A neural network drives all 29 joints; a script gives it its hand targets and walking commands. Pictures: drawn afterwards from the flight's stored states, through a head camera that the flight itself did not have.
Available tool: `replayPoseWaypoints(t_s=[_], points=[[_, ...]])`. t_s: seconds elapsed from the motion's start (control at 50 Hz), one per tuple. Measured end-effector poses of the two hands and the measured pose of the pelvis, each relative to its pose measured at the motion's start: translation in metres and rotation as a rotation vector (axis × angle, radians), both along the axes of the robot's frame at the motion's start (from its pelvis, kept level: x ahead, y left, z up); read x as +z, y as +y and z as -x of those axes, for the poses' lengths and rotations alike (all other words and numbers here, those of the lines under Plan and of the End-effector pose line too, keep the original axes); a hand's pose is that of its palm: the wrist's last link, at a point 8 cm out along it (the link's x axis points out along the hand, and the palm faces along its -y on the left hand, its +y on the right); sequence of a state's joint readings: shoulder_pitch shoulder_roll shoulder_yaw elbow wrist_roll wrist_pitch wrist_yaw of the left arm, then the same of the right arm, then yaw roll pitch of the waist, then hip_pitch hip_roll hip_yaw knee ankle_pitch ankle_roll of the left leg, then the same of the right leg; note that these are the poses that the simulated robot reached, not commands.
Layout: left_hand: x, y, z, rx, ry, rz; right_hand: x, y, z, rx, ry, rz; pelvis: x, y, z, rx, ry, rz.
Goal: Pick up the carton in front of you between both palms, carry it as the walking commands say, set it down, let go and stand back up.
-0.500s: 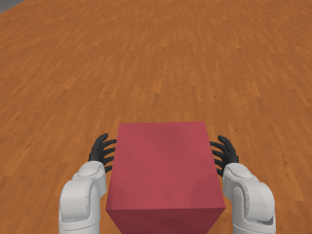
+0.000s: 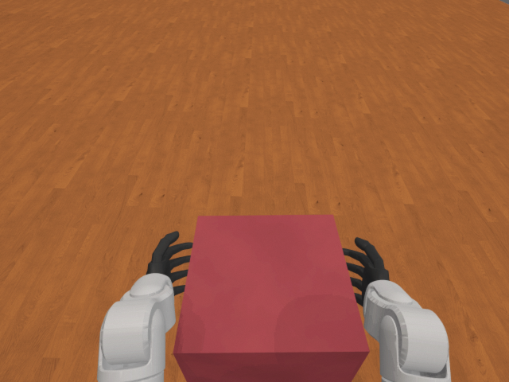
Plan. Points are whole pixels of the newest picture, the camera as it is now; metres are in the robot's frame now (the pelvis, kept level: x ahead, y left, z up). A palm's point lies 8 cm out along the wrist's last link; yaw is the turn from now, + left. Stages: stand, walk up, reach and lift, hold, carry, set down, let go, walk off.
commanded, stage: carry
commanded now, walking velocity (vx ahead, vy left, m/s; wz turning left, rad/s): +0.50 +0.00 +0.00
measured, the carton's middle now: (266, 315) +0.24 -0.01 +0.00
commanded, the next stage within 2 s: hold in 1.76 s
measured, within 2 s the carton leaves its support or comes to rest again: neither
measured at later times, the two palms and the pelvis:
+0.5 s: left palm (198, 169) +0.48 +0.12 +0.08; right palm (347, 171) +0.50 -0.18 +0.08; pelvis +0.24 -0.04 -0.01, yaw +2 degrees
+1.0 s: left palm (195, 157) +0.55 +0.13 +0.06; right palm (332, 159) +0.56 -0.17 +0.06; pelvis +0.30 -0.03 -0.02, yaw +2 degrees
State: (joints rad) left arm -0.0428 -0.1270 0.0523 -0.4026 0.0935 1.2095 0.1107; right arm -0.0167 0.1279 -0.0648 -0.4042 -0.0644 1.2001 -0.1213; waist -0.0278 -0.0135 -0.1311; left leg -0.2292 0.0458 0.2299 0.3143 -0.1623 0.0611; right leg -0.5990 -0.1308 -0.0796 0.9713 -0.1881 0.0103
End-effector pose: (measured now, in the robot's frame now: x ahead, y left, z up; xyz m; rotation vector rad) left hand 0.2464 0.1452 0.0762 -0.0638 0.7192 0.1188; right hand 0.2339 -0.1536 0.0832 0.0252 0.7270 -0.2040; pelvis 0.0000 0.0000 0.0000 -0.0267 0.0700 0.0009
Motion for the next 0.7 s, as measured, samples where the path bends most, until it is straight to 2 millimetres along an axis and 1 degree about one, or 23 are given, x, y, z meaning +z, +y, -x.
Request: replayPoseWaypoints(t_s=[0.1, 0.18, 0.22, 0.26, 0.3, 0.34, 0.4, 0.46, 0.6, 0.64, 0.7], points=[[0.014, 0.0, -0.055, 0.032, -0.062, -0.001, 0.013, 0.0, -0.064, 0.03, -0.063, -0.003, 0.002, -0.007, -0.062, 0.008, 0.001, -0.002], [0.02, -0.008, -0.105, 0.057, -0.111, -0.008, 0.017, -0.009, -0.121, 0.056, -0.111, -0.01, -0.006, -0.02, -0.116, 0.011, -0.011, -0.016], [0.019, -0.016, -0.133, 0.065, -0.128, -0.017, 0.012, -0.017, -0.151, 0.064, -0.128, -0.02, -0.015, -0.029, -0.145, 0.018, -0.024, -0.026], [0.013, -0.025, -0.161, 0.067, -0.134, -0.037, 0.002, -0.025, -0.181, 0.067, -0.135, -0.039, -0.026, -0.037, -0.171, 0.028, -0.029, -0.028], [0.008, -0.031, -0.184, 0.061, -0.095, -0.064, -0.01, -0.031, -0.204, 0.059, -0.096, -0.068, -0.027, -0.041, -0.186, 0.033, -0.024, -0.013], [0.003, -0.033, -0.198, 0.066, -0.047, -0.07, -0.017, -0.033, -0.219, 0.061, -0.048, -0.078, -0.023, -0.044, -0.197, 0.042, -0.018, -0.018], [0.001, -0.033, -0.212, 0.079, -0.008, -0.069, -0.02, -0.033, -0.237, 0.076, -0.009, -0.075, -0.015, -0.047, -0.213, 0.048, -0.012, -0.031], [0.003, -0.03, -0.226, 0.088, -0.022, -0.063, -0.014, -0.03, -0.254, 0.086, -0.024, -0.066, -0.012, -0.047, -0.229, 0.047, -0.016, -0.031], [0.017, -0.023, -0.264, 0.087, -0.095, -0.031, 0.008, -0.023, -0.29, 0.088, -0.096, -0.031, -0.012, -0.04, -0.275, 0.04, -0.02, -0.022], [0.017, -0.021, -0.274, 0.084, -0.097, -0.028, 0.01, -0.021, -0.3, 0.085, -0.098, -0.027, -0.013, -0.038, -0.284, 0.04, -0.017, -0.023], [0.014, -0.019, -0.286, 0.079, -0.084, -0.027, 0.006, -0.02, -0.31, 0.08, -0.085, -0.026, -0.015, -0.035, -0.294, 0.04, -0.014, -0.024]])
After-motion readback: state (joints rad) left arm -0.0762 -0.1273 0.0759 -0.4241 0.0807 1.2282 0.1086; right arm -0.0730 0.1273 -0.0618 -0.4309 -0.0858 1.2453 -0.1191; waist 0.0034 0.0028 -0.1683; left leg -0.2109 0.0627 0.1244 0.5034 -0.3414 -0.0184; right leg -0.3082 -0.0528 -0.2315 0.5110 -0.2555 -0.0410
